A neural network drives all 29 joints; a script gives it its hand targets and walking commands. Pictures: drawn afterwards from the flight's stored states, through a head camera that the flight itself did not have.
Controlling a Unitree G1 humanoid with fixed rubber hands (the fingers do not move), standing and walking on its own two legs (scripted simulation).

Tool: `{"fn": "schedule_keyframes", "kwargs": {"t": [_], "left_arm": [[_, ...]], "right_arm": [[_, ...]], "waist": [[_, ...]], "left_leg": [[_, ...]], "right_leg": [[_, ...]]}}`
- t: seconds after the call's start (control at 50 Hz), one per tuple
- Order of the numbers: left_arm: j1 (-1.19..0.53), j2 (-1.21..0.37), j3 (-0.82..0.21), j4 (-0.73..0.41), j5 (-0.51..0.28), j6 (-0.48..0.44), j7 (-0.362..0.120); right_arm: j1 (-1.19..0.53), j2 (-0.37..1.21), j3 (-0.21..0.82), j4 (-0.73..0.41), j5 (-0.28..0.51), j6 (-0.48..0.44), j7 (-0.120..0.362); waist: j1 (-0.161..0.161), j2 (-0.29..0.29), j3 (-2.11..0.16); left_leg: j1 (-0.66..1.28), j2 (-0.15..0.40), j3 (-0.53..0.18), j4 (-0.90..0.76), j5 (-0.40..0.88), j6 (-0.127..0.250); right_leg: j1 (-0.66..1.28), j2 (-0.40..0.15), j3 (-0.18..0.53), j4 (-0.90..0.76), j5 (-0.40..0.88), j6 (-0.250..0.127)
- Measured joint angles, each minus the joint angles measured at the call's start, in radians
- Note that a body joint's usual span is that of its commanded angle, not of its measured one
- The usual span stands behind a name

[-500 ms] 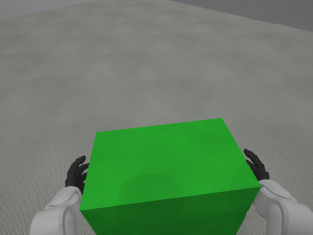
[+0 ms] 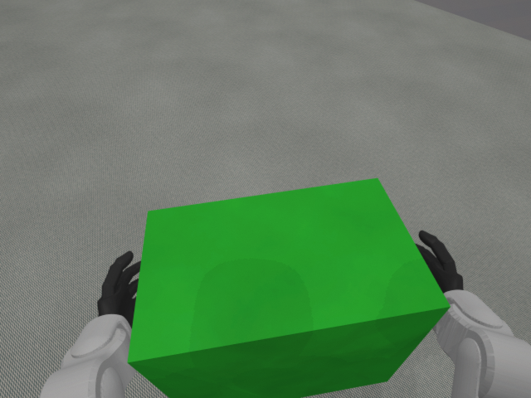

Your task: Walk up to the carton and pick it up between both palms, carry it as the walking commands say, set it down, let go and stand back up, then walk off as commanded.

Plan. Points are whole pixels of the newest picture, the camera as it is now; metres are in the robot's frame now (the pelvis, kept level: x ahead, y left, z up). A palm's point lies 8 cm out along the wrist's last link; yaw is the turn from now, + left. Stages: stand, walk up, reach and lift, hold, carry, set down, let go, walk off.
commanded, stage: carry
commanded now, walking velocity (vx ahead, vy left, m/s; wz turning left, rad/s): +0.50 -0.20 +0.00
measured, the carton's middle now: (279, 305) +0.24 +0.01 +0.04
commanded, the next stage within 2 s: none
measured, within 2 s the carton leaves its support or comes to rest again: neither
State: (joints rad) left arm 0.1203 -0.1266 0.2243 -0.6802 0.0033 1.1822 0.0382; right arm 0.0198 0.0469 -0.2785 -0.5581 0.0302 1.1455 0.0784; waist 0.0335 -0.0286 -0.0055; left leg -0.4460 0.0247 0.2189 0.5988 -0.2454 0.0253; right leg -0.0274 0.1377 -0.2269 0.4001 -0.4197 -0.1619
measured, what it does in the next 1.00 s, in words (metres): walks ahead: right foot, then left foot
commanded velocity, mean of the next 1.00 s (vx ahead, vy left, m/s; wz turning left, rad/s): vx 0.50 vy -0.20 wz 0.00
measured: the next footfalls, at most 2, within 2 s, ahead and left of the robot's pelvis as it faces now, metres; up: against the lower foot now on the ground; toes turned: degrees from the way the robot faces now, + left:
right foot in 0.30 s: +0.24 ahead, -0.28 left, +0.00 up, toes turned -11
left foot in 0.62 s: +0.37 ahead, -0.14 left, +0.00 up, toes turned +10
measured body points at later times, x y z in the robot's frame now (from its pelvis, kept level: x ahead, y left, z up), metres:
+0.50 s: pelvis +0.23 -0.18 +0.02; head +0.24 -0.19 +0.47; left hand +0.47 -0.01 +0.09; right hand +0.47 -0.40 +0.09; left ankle +0.19 -0.06 -0.68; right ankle +0.20 -0.27 -0.72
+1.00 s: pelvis +0.49 -0.35 +0.01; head +0.47 -0.35 +0.46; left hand +0.74 -0.18 +0.09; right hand +0.70 -0.57 +0.10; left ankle +0.35 -0.17 -0.68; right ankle +0.52 -0.45 -0.72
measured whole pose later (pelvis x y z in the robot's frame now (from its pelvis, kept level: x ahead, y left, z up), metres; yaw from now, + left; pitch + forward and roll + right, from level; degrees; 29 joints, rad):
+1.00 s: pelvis +0.49 -0.35 +0.01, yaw +0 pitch +1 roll -2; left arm 0.04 -0.11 0.19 -0.53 0.00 1.15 0.01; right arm 0.10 0.00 -0.27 -0.60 0.04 1.16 0.06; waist -0.06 0.04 -0.07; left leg -0.17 0.20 0.06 0.82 -0.49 -0.06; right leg -0.32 -0.04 -0.19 0.57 -0.25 -0.03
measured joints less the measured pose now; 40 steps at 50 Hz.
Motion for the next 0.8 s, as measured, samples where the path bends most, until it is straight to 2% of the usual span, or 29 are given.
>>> {"fn": "schedule_keyframes", "kwargs": {"t": [0.02,0.04,0.06,0.1,0.14,0.18,0.26,0.3,0.32,0.34,0.36,0.4,0.44,0.5,0.56,0.6,0.62,0.64,0.66,0.68,0.72,0.76,0.8], "left_arm": [[0.006,0.012,0.003,0.003,-0.003,0.001,0.000],[0.011,0.026,0.008,0.013,-0.008,0.003,-0.001],[0.016,0.037,0.008,0.031,-0.008,0.002,-0.001],[0.011,0.054,-0.002,0.069,-0.005,0.003,0.001],[-0.021,0.061,-0.019,0.115,-0.005,0.011,0.003],[-0.053,0.054,-0.022,0.148,-0.009,0.020,0.000],[-0.066,0.049,0.014,0.149,-0.008,0.013,-0.047],[-0.066,0.050,0.027,0.143,-0.018,-0.002,-0.060],[-0.070,0.049,0.026,0.142,-0.022,-0.008,-0.060],[-0.079,0.044,0.019,0.147,-0.021,-0.015,-0.060],[-0.087,0.028,0.007,0.160,-0.014,-0.026,-0.055],[-0.086,-0.006,-0.009,0.178,0.008,-0.039,-0.040],[-0.058,-0.009,-0.024,0.162,0.016,-0.040,-0.026],[-0.029,-0.010,-0.029,0.103,0.024,-0.023,0.000],[-0.021,-0.011,-0.008,0.044,0.015,-0.010,0.002],[-0.016,-0.011,0.001,0.021,0.006,-0.013,0.002],[-0.012,-0.010,0.008,0.010,0.001,-0.014,0.002],[-0.007,0.001,0.017,0.006,-0.005,-0.015,0.001],[0.000,0.012,0.023,0.013,-0.010,-0.016,-0.002],[0.006,0.023,0.022,0.026,-0.013,-0.018,-0.002],[0.004,0.036,0.008,0.057,-0.015,-0.016,0.002],[-0.008,0.035,-0.006,0.083,-0.019,-0.012,0.003],[-0.013,0.029,-0.009,0.092,-0.024,-0.014,-0.005]], "right_arm": [[-0.003,0.009,0.006,0.011,-0.004,-0.002,-0.002],[-0.011,0.018,0.013,0.031,-0.007,-0.002,-0.003],[-0.021,0.019,0.020,0.052,-0.014,0.003,-0.002],[-0.030,0.012,0.025,0.083,-0.019,0.011,-0.007],[0.004,-0.001,0.022,0.082,-0.019,0.009,-0.014],[0.047,-0.009,0.016,0.063,-0.002,0.006,-0.016],[0.066,0.006,0.033,0.018,-0.008,0.013,-0.034],[0.057,0.016,0.034,-0.005,-0.013,0.018,-0.040],[0.055,0.015,0.029,-0.016,-0.011,0.019,-0.041],[0.054,0.008,0.021,-0.027,-0.009,0.021,-0.039],[0.052,-0.011,0.011,-0.031,-0.006,0.024,-0.035],[0.038,-0.060,0.005,-0.014,0.006,0.039,-0.025],[0.007,-0.090,0.013,0.011,0.021,0.058,-0.020],[-0.019,-0.078,0.010,0.036,0.027,0.048,-0.001],[-0.021,-0.037,0.003,0.036,0.021,0.014,0.014],[-0.016,-0.018,0.000,0.023,0.011,-0.001,0.013],[-0.017,-0.007,0.000,0.020,0.007,-0.007,0.011],[-0.021,0.010,0.004,0.031,0.003,-0.016,0.010],[-0.026,0.020,0.009,0.043,-0.002,-0.018,0.009],[-0.027,0.026,0.011,0.057,-0.004,-0.017,0.006],[-0.005,0.027,0.012,0.066,-0.013,-0.019,-0.004],[0.040,0.020,0.009,0.046,-0.014,-0.021,-0.014],[0.073,0.014,0.009,0.013,-0.006,-0.017,-0.016]], "waist": [[0.007,-0.038,0.000],[0.015,-0.080,-0.002],[0.019,-0.099,-0.009],[0.003,-0.094,-0.025],[-0.038,-0.062,-0.037],[-0.071,-0.024,-0.046],[-0.092,0.022,-0.056],[-0.097,0.035,-0.057],[-0.100,0.044,-0.057],[-0.104,0.053,-0.058],[-0.103,0.065,-0.060],[-0.090,0.065,-0.062],[-0.079,0.062,-0.052],[-0.067,0.069,-0.031],[-0.037,0.067,-0.015],[-0.018,0.062,-0.010],[-0.005,0.049,-0.006],[0.010,0.015,-0.003],[0.024,-0.010,-0.005],[0.029,-0.021,-0.009],[0.009,-0.016,-0.022],[-0.017,0.000,-0.038],[-0.036,0.015,-0.052]], "left_leg": [[0.027,-0.013,0.014,-0.014,0.061,0.032],[0.056,-0.025,0.041,-0.017,0.061,0.052],[0.078,-0.026,0.063,-0.020,0.040,0.059],[0.121,-0.022,0.081,-0.042,0.005,0.053],[0.164,-0.021,0.056,-0.085,0.006,0.027],[0.211,-0.008,0.025,-0.133,0.010,0.002],[0.305,0.055,0.024,-0.185,-0.018,-0.060],[0.341,0.099,0.018,-0.174,-0.051,-0.100],[0.349,0.128,0.002,-0.148,-0.076,-0.121],[0.340,0.158,-0.026,-0.100,-0.104,-0.123],[0.309,0.174,-0.070,-0.020,-0.138,-0.114],[0.219,0.142,-0.149,0.194,-0.245,-0.081],[0.146,0.102,-0.152,0.313,-0.286,-0.068],[0.054,0.068,-0.110,0.303,-0.242,-0.061],[0.016,0.041,-0.064,0.157,-0.156,-0.046],[0.026,0.025,-0.034,0.032,-0.082,-0.030],[0.052,0.015,-0.024,-0.029,0.003,0.000],[0.075,0.006,-0.005,-0.039,0.029,0.032],[0.096,0.003,0.017,-0.044,0.014,0.043],[0.120,0.004,0.029,-0.055,-0.009,0.041],[0.165,0.006,0.016,-0.094,-0.032,0.023],[0.213,0.014,-0.012,-0.149,-0.025,-0.007],[0.268,0.030,-0.022,-0.201,-0.028,-0.027]], "right_leg": [[-0.001,-0.019,0.011,0.056,-0.039,0.001],[-0.026,-0.052,0.021,0.157,0.005,0.026],[-0.083,-0.071,0.048,0.313,0.007,0.070],[-0.224,-0.087,0.123,0.659,-0.027,0.136],[-0.319,-0.117,0.173,0.812,-0.019,0.151],[-0.366,-0.167,0.210,0.753,-0.023,0.158],[-0.384,-0.265,0.224,0.383,0.000,0.160],[-0.351,-0.274,0.190,0.191,0.058,0.163],[-0.326,-0.262,0.162,0.153,0.141,0.173],[-0.304,-0.245,0.134,0.142,0.230,0.179],[-0.290,-0.230,0.105,0.158,0.232,0.178],[-0.263,-0.209,0.080,0.164,0.149,0.163],[-0.232,-0.193,0.072,0.134,0.134,0.160],[-0.180,-0.161,0.044,0.068,0.124,0.129],[-0.136,-0.125,0.024,0.033,0.097,0.108],[-0.107,-0.100,0.011,0.033,0.063,0.098],[-0.100,-0.097,0.014,0.059,0.034,0.094],[-0.117,-0.115,0.027,0.128,0.004,0.093],[-0.159,-0.128,0.051,0.245,-0.011,0.104],[-0.211,-0.132,0.080,0.379,-0.025,0.115],[-0.295,-0.134,0.112,0.573,-0.049,0.131],[-0.350,-0.146,0.133,0.619,-0.051,0.138],[-0.390,-0.177,0.150,0.567,-0.027,0.144]]}}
